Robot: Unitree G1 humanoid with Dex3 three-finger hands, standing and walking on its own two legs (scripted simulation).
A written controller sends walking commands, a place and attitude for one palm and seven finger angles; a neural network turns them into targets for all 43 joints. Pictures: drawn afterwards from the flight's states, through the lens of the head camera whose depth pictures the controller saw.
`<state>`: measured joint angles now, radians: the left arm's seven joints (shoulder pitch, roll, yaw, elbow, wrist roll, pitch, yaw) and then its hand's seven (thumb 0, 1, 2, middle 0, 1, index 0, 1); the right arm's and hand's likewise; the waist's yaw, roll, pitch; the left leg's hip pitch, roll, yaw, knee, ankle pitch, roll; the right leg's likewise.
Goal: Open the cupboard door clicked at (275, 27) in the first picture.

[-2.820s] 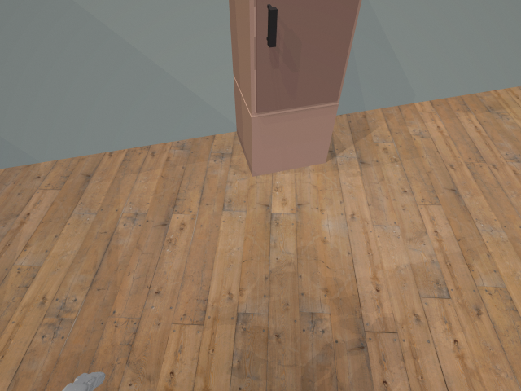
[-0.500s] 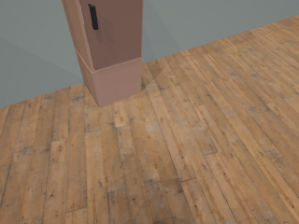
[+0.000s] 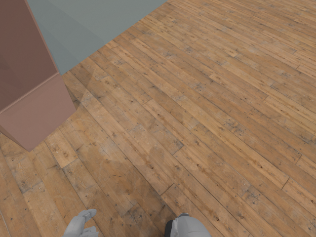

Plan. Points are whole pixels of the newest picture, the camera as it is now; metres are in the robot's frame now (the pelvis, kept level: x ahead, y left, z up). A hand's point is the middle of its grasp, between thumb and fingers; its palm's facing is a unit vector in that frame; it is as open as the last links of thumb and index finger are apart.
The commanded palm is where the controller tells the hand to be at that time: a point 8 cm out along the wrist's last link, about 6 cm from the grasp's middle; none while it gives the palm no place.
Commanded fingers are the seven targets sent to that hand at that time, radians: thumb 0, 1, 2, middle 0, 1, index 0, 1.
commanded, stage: walk to a spot facing it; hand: left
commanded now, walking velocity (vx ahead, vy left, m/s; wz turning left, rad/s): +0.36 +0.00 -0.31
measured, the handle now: out of the picture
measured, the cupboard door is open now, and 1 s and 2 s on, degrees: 0 0 0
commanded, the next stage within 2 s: turn to face it in 0.94 s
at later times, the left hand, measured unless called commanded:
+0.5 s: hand (92, 214) +0.21 +0.18 -0.17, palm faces -0.02 -0.98 -0.19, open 7.3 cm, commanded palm none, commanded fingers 0.00 0.90 0.90 -0.20 -0.30 -0.20 -0.30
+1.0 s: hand (116, 123) +0.54 +0.15 -0.16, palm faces -0.30 -0.94 -0.18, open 7.3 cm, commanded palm none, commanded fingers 0.00 0.90 0.90 -0.20 -0.30 -0.20 -0.30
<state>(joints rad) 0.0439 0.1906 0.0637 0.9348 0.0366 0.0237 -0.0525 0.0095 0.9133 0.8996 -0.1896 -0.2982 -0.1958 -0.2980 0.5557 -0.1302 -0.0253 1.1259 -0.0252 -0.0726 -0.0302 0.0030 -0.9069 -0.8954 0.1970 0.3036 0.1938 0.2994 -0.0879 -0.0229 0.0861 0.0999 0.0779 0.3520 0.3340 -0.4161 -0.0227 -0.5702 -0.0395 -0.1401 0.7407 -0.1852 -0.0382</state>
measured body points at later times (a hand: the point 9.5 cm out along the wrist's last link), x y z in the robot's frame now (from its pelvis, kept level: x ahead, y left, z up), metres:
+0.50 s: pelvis +0.21 +0.00 +0.00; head +0.22 +0.01 +0.45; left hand +0.21 +0.24 -0.15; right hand +0.28 -0.26 -0.13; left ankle +0.32 +0.12 -0.71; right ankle +0.14 -0.09 -0.73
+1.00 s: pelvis +0.40 -0.01 +0.01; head +0.43 -0.01 +0.46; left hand +0.56 +0.20 -0.14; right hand +0.27 -0.20 -0.14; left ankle +0.34 +0.11 -0.73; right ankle +0.48 -0.18 -0.68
